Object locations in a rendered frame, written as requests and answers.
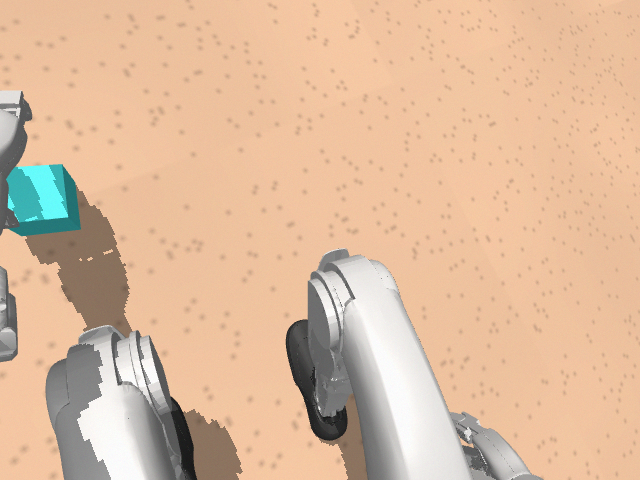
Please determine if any cube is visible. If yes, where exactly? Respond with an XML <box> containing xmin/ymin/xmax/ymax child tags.
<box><xmin>6</xmin><ymin>164</ymin><xmax>81</xmax><ymax>236</ymax></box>

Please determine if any right robot foot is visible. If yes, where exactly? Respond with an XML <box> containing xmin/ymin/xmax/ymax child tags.
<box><xmin>286</xmin><ymin>320</ymin><xmax>348</xmax><ymax>441</ymax></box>

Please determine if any left robot arm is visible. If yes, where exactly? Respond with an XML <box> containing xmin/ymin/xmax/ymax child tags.
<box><xmin>0</xmin><ymin>174</ymin><xmax>18</xmax><ymax>362</ymax></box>

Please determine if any left robot foot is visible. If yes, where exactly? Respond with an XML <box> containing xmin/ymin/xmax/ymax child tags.
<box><xmin>170</xmin><ymin>396</ymin><xmax>197</xmax><ymax>480</ymax></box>

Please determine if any left robot hand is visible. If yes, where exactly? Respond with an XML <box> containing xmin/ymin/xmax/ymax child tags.
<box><xmin>0</xmin><ymin>90</ymin><xmax>32</xmax><ymax>229</ymax></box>

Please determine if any right robot hand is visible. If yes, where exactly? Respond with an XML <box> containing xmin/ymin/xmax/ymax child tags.
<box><xmin>450</xmin><ymin>412</ymin><xmax>531</xmax><ymax>480</ymax></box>

